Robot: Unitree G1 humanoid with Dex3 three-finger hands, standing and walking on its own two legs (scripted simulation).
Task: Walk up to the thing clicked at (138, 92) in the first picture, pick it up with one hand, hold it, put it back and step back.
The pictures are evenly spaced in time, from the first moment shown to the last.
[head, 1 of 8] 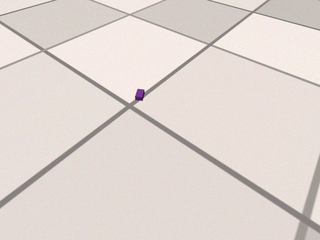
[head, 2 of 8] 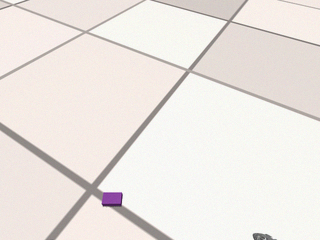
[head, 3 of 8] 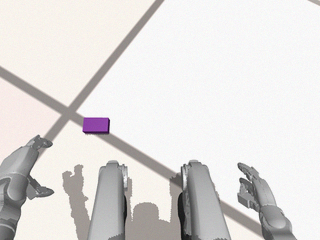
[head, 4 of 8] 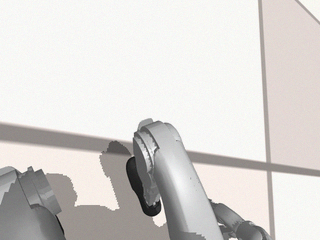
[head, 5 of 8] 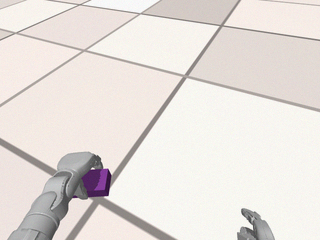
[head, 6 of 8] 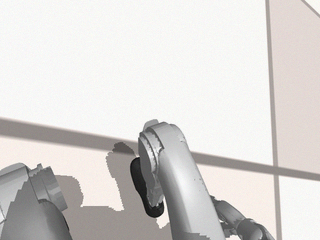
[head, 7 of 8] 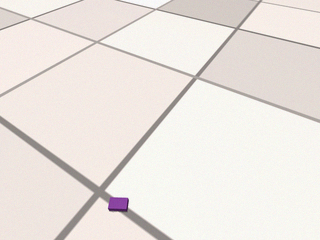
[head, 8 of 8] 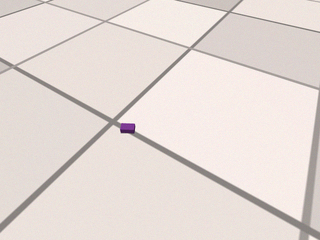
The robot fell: no
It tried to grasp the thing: yes
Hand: left
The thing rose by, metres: 0.68
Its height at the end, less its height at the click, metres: +0.00
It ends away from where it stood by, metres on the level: 0.01
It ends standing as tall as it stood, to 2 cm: yes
